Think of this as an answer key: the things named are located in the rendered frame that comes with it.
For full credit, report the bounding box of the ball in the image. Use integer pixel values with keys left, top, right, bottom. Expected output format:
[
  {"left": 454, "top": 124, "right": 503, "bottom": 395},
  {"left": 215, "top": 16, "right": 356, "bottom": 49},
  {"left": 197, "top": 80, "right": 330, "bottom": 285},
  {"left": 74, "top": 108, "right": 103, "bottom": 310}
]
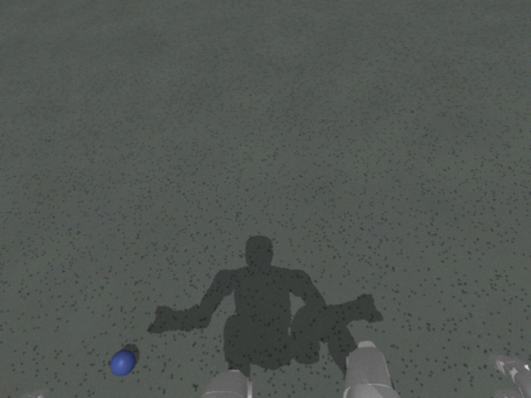
[{"left": 110, "top": 350, "right": 136, "bottom": 376}]

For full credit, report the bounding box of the right robot hand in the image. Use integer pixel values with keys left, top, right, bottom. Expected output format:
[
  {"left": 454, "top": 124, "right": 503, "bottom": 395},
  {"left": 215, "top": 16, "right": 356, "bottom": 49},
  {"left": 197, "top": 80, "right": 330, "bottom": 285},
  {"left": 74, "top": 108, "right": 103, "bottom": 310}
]
[{"left": 488, "top": 354, "right": 531, "bottom": 398}]

